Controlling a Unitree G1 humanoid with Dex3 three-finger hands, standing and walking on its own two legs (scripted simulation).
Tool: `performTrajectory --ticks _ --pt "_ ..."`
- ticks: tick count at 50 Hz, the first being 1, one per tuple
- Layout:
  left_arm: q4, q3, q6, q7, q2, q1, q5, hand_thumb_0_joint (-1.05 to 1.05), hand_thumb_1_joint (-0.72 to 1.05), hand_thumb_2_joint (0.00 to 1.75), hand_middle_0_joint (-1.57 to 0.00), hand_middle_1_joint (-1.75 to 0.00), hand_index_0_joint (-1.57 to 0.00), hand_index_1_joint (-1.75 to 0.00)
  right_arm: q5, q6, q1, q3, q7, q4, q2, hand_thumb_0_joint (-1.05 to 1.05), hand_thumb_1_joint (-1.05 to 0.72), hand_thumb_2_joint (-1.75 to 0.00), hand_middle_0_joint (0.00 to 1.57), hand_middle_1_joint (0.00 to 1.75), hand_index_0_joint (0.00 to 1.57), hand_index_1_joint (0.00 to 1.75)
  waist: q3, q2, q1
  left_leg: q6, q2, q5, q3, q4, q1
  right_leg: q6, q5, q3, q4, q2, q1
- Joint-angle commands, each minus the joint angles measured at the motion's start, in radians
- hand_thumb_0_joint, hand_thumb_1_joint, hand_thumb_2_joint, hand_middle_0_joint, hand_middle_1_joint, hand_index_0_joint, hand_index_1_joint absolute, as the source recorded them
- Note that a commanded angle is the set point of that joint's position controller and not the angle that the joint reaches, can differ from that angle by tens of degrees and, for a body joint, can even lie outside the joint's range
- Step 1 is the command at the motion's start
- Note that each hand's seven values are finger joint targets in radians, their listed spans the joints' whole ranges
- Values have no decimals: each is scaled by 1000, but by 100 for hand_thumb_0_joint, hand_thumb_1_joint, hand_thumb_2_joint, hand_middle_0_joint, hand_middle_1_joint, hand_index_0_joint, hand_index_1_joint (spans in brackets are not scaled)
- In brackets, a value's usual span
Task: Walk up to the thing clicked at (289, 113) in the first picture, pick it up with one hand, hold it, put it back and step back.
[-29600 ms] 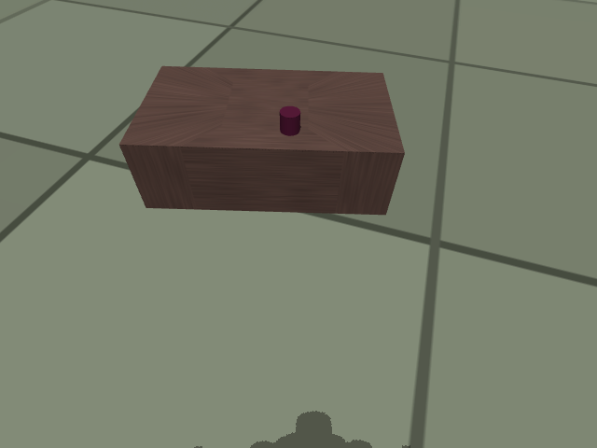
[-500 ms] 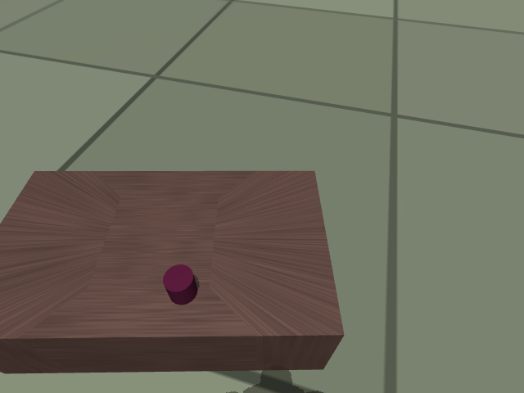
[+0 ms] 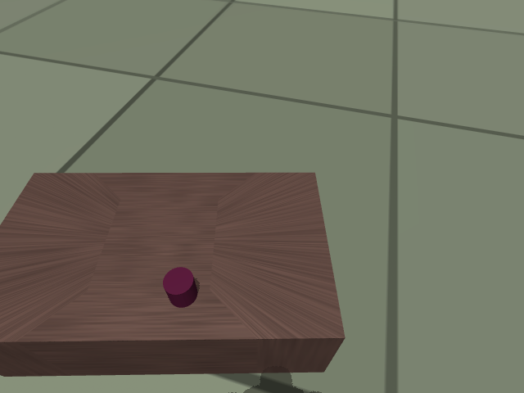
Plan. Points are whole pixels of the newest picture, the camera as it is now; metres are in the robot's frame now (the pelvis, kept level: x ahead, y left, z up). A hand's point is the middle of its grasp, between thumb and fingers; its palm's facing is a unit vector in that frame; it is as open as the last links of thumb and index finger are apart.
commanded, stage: stand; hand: left
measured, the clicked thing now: (180, 287) +0.48 +0.23 -0.38
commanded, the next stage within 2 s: step back in 0.54 s
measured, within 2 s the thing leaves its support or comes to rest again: neither
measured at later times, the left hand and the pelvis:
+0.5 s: hand out of the picture +0.07 +0.25 -0.16, palm faces -0.03 -0.94 -0.34, open 7.4 cm; pelvis +0.00 +0.00 +0.00, yaw +0 degrees
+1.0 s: hand out of the picture +0.05 +0.29 -0.17, palm faces -0.06 -0.92 -0.39, open 7.4 cm; pelvis -0.09 +0.03 -0.03, yaw +0 degrees
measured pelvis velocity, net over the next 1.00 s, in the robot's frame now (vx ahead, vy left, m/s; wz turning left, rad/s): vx -0.09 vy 0.03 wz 0.00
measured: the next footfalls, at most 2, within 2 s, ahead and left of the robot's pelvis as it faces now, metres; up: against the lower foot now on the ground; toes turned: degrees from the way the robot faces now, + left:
left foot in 1.04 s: -0.10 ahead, +0.15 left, +0.00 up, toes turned -2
right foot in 1.48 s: -0.17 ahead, -0.07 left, +0.00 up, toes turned -1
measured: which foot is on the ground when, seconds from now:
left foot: down 0.00-0.80, up 0.82-1.00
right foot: down 0.00-1.00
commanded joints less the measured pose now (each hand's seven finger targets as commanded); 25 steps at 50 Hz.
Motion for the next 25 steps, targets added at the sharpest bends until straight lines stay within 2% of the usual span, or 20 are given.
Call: performTrajectory --ticks 1,9,11,13,18,20,22,25 --pt "-53 44 -27 16 216 -31 0 0 90 90 -20 -30 -20 -30 5 -22 -30 -43 -13 -55 -208 0 -90 -90 20 30 20 30 -78 -7 -2 26 121 219 -92 -27 -3 -23 239 97 -30 -131 25" --pt "-53 45 -26 15 217 -32 1 0 90 90 -20 -30 -20 -30 4 -19 -36 -46 -11 -55 -209 0 -90 -90 20 30 20 30 -78 -8 -2 31 121 162 -89 -34 -1 -26 200 100 -40 -129 15" --pt "-51 44 -26 14 214 -27 0 0 90 90 -20 -30 -20 -30 4 -21 -33 -43 -9 -54 -208 0 -90 -90 20 30 20 30 -57 1 -2 27 118 164 -92 -40 -15 -23 198 102 -45 -128 11" --pt "-52 46 -26 14 220 -32 0 0 90 90 -20 -30 -20 -30 3 -22 -28 -43 -10 -54 -205 0 -90 -90 20 30 20 30 -78 -2 -5 29 122 188 -89 -33 -4 -27 226 106 -34 -133 25" --pt "-52 46 -25 13 214 -28 -1 0 90 90 -20 -30 -20 -30 4 -24 -29 -42 -11 -55 -206 0 -90 -90 20 30 20 30 -82 4 0 28 122 179 -91 -42 -7 -27 202 101 -31 -129 23" --pt "-53 45 -24 13 209 -24 2 0 90 90 -20 -30 -20 -30 5 -24 -35 -44 -12 -58 -213 0 -90 -90 20 30 20 30 -78 11 1 29 122 209 -89 -33 -4 -25 232 101 -33 -129 20" --pt "-51 45 -23 11 213 -25 -1 0 90 90 -20 -30 -20 -30 5 -25 -25 -41 -13 -53 -209 0 -90 -90 20 30 20 30 -65 6 -2 25 119 180 -90 -41 -11 -23 194 105 -35 -129 14" --pt "-54 45 -23 12 213 -23 0 0 90 90 -20 -30 -20 -30 4 -26 -24 -42 -13 -53 -210 0 -90 -90 20 30 20 30 -78 -1 0 28 122 198 -91 -36 2 -25 209 103 -30 -129 12"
